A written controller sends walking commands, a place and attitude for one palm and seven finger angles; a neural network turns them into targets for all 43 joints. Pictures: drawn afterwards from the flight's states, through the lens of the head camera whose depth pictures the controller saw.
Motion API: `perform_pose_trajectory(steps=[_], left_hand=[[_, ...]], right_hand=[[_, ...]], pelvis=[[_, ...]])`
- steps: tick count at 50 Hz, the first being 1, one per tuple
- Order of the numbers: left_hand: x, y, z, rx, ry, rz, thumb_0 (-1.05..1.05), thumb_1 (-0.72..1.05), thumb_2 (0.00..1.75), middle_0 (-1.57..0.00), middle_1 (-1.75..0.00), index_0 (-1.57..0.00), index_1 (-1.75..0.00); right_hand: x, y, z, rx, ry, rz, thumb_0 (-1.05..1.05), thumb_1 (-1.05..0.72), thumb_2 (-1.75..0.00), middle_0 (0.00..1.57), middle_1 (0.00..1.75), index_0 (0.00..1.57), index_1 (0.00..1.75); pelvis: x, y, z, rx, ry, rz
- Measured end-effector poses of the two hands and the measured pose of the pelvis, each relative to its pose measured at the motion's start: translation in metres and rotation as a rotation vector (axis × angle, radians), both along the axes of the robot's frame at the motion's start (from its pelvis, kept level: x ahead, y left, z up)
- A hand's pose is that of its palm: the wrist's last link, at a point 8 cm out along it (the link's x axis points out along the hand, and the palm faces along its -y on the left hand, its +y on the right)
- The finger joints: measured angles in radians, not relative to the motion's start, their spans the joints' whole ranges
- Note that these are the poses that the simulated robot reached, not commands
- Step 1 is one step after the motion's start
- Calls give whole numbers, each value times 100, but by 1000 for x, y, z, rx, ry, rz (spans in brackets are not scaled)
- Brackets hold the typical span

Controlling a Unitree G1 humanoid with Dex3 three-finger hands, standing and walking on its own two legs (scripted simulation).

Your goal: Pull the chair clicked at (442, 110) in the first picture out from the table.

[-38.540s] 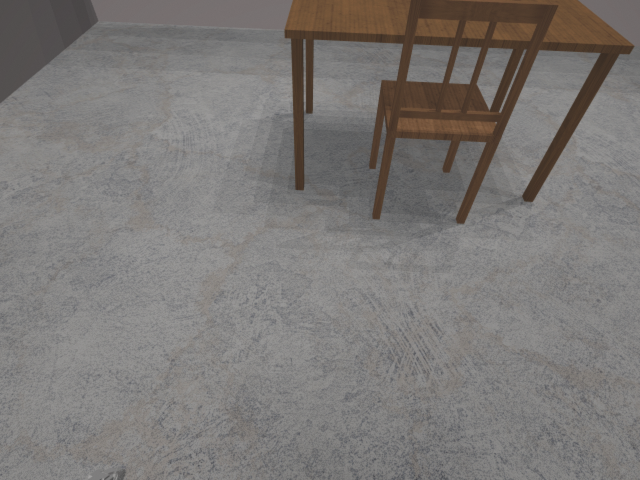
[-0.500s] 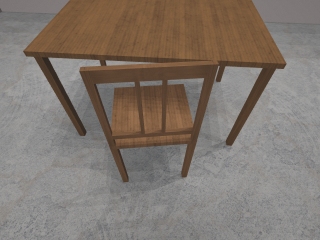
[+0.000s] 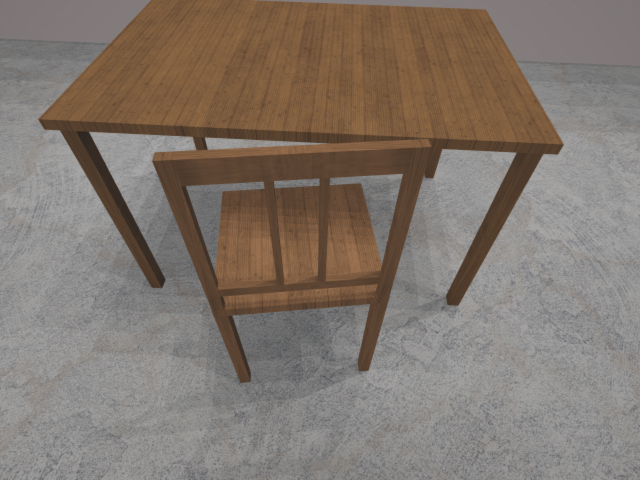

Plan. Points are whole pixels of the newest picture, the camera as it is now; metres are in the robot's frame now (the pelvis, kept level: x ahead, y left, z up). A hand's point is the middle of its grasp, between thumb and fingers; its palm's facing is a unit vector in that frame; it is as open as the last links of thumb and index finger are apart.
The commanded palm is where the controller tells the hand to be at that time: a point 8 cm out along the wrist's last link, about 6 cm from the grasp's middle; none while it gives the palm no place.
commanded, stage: look to check the result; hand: left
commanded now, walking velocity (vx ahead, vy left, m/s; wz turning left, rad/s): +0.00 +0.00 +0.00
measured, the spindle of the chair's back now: (275, 237) +0.54 +0.11 -0.08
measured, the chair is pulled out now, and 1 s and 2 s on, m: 0.13 0.13 0.13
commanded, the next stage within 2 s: take the last steps up to it in 0.76 s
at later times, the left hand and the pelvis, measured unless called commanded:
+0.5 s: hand out of the picture +0.00 +0.17 -0.18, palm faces +0.03 -0.98 -0.19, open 7.3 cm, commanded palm none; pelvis +0.01 +0.00 +0.00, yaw +0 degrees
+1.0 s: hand out of the picture +0.01 +0.17 -0.18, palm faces +0.03 -0.98 -0.19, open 7.3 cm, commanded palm none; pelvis +0.02 +0.01 +0.00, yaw +0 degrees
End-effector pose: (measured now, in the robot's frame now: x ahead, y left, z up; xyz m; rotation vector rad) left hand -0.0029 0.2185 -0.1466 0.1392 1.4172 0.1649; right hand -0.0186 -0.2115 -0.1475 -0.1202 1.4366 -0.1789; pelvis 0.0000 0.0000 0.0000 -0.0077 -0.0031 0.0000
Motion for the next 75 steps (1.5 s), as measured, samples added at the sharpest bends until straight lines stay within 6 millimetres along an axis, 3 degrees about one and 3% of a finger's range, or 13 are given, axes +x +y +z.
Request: perform_pose_trajectory(steps=[50, 61, 68, 75], left_hand=[[7, 1, -3, -7, 29, 8, 1, 92, 90, -20, -30, -20, -29], [28, -10, -9, 3, 19, 17, 1, 92, 90, -20, -30, -20, -29], [35, -21, -6, 13, 32, 27, 1, 92, 90, -20, -30, -20, -29], [44, -15, 0, 40, 27, 19, 1, 93, 90, -20, -30, -20, -30]], right_hand=[[4, 10, -4, 7, 31, -18, 0, -91, -90, 20, 30, 20, 30], [-5, -2, -16, 21, 100, -43, 0, -91, -90, 20, 30, 20, 30], [21, -13, -11, 3, 83, -58, 0, -91, -90, 20, 30, 20, 30], [51, -23, -10, -11, 14, -30, 0, -91, -90, 20, 30, 20, 30]], pelvis=[[17, 6, -3, 3, -3, -7], [39, -8, -14, 15, -1, -3], [49, -16, -10, 8, 10, -6], [46, -19, -7, 16, 42, -9]])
